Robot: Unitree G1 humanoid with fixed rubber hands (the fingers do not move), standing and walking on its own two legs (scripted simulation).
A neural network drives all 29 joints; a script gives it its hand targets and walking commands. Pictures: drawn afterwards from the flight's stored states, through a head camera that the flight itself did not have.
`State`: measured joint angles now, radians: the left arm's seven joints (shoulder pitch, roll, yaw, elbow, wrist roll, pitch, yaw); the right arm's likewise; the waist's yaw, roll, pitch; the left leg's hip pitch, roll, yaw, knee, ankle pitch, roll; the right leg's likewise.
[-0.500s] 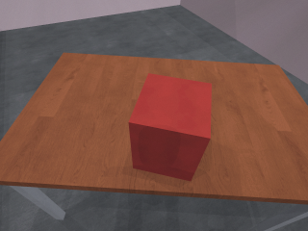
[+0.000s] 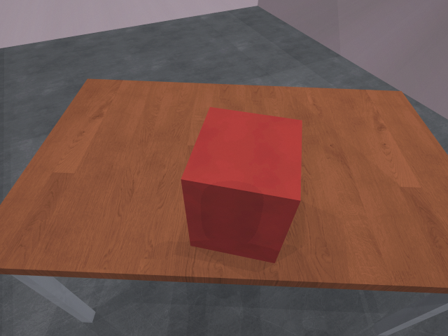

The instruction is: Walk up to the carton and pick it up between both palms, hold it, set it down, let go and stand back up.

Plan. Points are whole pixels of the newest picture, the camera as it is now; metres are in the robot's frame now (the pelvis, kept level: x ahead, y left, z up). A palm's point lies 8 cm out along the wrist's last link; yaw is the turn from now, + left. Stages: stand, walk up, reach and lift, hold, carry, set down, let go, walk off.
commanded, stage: stand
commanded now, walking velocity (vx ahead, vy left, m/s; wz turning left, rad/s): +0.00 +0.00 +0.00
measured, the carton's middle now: (243, 186) +0.43 -0.02 -0.01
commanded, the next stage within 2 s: none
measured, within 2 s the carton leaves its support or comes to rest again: neither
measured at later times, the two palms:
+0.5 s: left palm out of the picture +0.06 +0.29 -0.12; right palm out of the picture +0.09 -0.30 -0.11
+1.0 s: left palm out of the picture +0.07 +0.29 -0.12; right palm out of the picture +0.08 -0.31 -0.12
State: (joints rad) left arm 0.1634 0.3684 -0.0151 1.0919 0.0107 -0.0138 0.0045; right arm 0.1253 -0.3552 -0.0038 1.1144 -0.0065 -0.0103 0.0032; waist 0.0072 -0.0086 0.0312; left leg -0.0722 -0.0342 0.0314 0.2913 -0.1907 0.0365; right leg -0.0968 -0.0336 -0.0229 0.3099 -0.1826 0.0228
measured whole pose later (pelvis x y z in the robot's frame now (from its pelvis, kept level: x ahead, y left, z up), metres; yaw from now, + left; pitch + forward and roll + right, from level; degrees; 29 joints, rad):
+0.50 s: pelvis +0.00 -0.01 +0.00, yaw +0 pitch -2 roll +0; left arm 0.15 0.35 -0.02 1.10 0.01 -0.01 0.01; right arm 0.10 -0.35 -0.01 1.10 -0.01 -0.01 0.00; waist 0.01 -0.02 0.04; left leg -0.06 -0.02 0.03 0.29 -0.19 0.03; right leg -0.09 -0.02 -0.02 0.30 -0.18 0.01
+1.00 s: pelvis +0.00 -0.01 +0.00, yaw +0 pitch -2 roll +0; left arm 0.13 0.36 -0.01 1.10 0.01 -0.01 0.01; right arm 0.11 -0.35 0.00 1.11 -0.01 -0.01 0.00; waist 0.00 -0.01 0.04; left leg -0.06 -0.02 0.02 0.28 -0.19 0.02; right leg -0.08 -0.02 -0.03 0.30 -0.18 0.01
